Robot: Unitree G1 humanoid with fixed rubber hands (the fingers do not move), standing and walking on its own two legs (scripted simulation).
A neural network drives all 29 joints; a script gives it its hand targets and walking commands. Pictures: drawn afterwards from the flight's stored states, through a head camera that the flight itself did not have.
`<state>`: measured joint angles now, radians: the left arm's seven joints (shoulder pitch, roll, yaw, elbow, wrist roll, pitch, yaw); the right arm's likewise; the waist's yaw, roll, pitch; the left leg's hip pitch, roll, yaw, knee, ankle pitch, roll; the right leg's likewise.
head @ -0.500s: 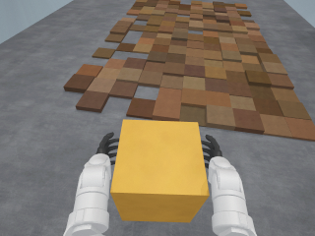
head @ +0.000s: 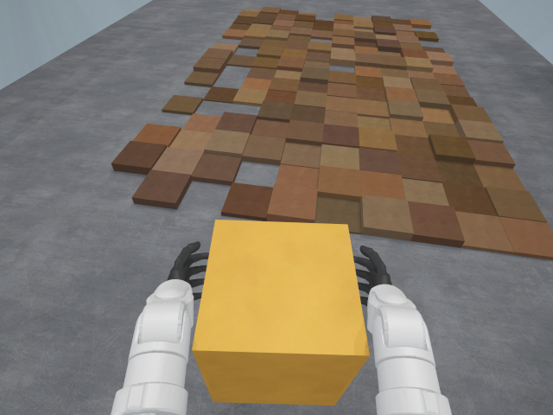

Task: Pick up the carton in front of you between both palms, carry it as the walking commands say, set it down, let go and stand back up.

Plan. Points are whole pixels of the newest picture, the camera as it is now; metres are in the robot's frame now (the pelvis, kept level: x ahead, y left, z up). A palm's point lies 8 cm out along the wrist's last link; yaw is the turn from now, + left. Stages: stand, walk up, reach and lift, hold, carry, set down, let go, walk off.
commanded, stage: reach and lift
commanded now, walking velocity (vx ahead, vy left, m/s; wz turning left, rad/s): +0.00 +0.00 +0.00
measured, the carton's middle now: (277, 316) +0.28 +0.00 -0.04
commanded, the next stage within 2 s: hold in 0.12 s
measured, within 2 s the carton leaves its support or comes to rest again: neither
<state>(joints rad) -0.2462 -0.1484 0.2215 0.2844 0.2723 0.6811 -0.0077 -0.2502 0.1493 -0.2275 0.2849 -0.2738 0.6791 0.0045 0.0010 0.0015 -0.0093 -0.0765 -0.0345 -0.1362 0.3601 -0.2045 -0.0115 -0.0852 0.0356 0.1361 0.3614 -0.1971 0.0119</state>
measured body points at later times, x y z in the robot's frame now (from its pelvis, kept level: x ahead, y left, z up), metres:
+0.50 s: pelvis -0.01 +0.00 +0.00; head -0.06 +0.00 +0.45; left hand +0.29 +0.15 +0.04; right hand +0.29 -0.15 +0.04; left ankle +0.00 +0.13 -0.75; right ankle +0.01 -0.13 -0.75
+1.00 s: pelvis +0.10 +0.00 -0.03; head +0.06 +0.00 +0.42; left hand +0.37 +0.16 +0.07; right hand +0.38 -0.15 +0.07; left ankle +0.00 +0.14 -0.75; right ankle +0.01 -0.12 -0.73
